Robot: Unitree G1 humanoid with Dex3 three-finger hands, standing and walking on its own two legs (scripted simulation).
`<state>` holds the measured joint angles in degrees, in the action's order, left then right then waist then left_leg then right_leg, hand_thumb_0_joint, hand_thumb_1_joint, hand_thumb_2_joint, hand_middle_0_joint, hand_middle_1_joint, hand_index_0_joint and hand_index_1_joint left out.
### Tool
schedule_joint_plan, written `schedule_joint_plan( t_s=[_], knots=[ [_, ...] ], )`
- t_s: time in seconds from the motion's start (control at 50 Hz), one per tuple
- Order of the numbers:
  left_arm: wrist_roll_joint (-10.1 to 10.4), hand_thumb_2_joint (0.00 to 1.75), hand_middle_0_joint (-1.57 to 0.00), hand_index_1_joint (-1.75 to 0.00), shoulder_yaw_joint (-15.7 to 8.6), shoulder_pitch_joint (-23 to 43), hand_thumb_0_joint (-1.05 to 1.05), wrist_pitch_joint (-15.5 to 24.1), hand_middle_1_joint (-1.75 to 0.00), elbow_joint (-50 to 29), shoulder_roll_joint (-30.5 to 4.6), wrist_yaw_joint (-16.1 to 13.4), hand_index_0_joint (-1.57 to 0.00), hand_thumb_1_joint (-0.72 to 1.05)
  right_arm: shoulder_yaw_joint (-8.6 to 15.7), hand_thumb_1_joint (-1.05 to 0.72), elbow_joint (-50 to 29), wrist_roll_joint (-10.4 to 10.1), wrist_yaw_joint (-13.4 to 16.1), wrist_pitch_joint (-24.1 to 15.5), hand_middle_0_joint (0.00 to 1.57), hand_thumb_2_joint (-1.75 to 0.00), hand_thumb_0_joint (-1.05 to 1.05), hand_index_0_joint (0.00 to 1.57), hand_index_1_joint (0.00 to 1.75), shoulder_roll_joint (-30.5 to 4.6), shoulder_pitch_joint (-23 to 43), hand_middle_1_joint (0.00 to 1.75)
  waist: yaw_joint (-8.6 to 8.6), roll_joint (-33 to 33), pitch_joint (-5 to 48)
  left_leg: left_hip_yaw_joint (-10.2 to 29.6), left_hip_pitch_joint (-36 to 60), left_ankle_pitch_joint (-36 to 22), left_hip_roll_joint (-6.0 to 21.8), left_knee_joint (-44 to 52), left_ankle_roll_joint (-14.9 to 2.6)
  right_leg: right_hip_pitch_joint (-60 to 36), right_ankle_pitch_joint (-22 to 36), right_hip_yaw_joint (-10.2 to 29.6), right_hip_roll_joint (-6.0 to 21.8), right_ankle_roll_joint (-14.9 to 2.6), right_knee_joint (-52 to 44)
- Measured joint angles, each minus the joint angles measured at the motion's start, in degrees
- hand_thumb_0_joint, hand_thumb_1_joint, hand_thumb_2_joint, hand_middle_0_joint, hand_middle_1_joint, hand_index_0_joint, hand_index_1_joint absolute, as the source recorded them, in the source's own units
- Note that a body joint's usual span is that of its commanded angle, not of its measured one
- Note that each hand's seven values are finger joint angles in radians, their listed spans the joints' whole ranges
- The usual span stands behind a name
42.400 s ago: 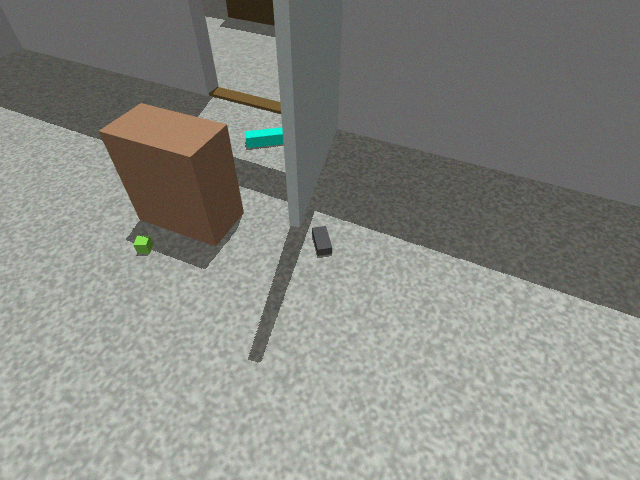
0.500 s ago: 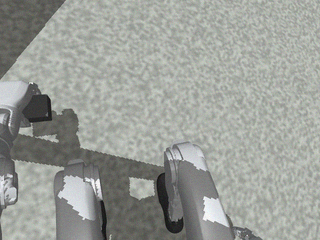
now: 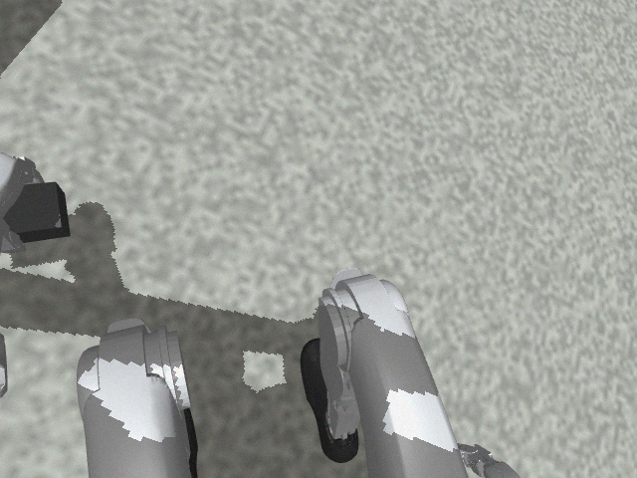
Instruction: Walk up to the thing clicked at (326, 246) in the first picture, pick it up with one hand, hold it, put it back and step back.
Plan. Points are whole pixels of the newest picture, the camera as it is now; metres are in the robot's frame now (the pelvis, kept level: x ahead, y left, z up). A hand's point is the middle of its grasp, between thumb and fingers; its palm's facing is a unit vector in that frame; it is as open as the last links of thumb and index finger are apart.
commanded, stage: lower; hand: left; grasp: from above
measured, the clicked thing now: (3, 216) +0.47 +0.30 -0.22
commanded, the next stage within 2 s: rest in 0.14 s
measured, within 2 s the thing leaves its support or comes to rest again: rests again in 1.20 s
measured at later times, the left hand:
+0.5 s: hand (22, 217) +0.48 +0.29 -0.24, palm faces -0.46 -0.07 -0.88, open 8.9 cm
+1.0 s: hand (29, 224) +0.48 +0.29 -0.27, palm faces -0.45 -0.08 -0.89, open 8.9 cm
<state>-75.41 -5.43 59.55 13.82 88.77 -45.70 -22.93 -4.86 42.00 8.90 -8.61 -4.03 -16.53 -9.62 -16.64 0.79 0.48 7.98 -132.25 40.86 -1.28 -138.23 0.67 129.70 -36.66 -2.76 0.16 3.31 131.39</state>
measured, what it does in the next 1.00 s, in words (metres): stands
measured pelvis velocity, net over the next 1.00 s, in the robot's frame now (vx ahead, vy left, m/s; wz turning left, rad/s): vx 0.00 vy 0.01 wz -0.10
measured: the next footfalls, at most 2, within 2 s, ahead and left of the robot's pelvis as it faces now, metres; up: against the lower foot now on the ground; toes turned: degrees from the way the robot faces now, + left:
none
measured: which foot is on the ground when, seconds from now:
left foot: down 0.00-1.00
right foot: down 0.00-1.00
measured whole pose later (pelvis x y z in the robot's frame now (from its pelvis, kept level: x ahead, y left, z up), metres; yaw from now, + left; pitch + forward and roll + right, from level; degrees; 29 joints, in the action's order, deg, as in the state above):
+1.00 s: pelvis +0.00 +0.01 -0.03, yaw -6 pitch +29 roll -14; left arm -80.3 -8.2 61.0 15.5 98.6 -57.2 -33.6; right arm -12.9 39.3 15.0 -12.4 -9.3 -19.4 -7.6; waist -22.2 6.3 -6.6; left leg 12.7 -135.3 42.0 -1.1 -147.0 -0.5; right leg 130.2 -35.9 -6.6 -1.6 4.0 135.3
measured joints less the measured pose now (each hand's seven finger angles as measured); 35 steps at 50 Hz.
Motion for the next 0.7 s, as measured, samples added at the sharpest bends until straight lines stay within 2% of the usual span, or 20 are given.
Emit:
schedule_joint_plan(
  t_s=[0.18,0.34,0.46,0.58,0.7],
  knots=[
    [-2.31,0.32,-0.85,-0.29,-1.65,-0.95,0.0,2.11,-0.31,0.74,-2.1,-3.0,-0.87,0.15,-1.14,-0.91,-0.26,1.23,-0.42,-0.19,0.2,-0.9,0.0,0.2,0.3,-0.42,0.49,0.3,-1.15,1.34,-1.65,1.06,-1.7,0.16,-0.21,-2.73,0.11,1.22,0.11,-0.78,-0.21,0.08,1.93],
    [-3.11,0.31,-0.85,-0.3,-1.98,-0.76,0.0,0.71,-0.31,2.67,-3.13,-6.25,-0.86,0.16,-2.07,-0.91,-0.02,2.07,-1.08,-1.05,0.2,-0.9,0.0,0.2,0.3,-0.15,0.92,0.3,-2.06,1.91,-2.03,1.38,-2.64,0.73,0.01,-4.31,-0.17,2.09,-0.03,-0.96,-0.61,0.32,2.99],
    [-2.41,0.31,-0.84,-0.3,-1.88,0.9,0.0,-0.27,-0.31,5.38,-4.66,-6.57,-0.86,0.16,-3.52,-0.9,-0.59,2.71,-1.69,-2.48,0.2,-0.89,0.0,0.2,0.3,-0.43,1.48,0.3,-3.07,1.97,-3.48,1.93,-3.04,0.97,0.03,-5.5,-0.43,2.1,-0.04,-1.42,-0.82,0.52,3.53],
    [-2.58,0.31,-0.84,-0.3,-4.49,1.27,0.0,0.26,-0.32,6.25,-7.02,-6.68,-0.85,0.17,-4.8,-0.9,-1.95,3.63,-2.39,-3.27,0.2,-0.89,0.0,0.2,0.3,-1.11,1.51,0.3,-4.11,2.59,-5.59,2.78,-3.12,0.88,0.0,-6.56,-0.51,1.78,0.31,-2.11,-1.05,0.74,3.86],
    [-3.03,0.31,-0.83,-0.3,-4.84,0.65,0.0,0.98,-0.32,6.27,-8.69,-6.89,-0.85,0.17,-5.87,-0.9,-2.5,4.3,-2.67,-3.45,0.2,-0.89,0.0,0.2,0.3,-2.11,1.21,0.3,-4.54,3.51,-6.89,3.7,-3.2,0.83,0.07,-7.48,-0.61,1.47,0.74,-2.9,-1.37,0.78,3.94]
  ],
)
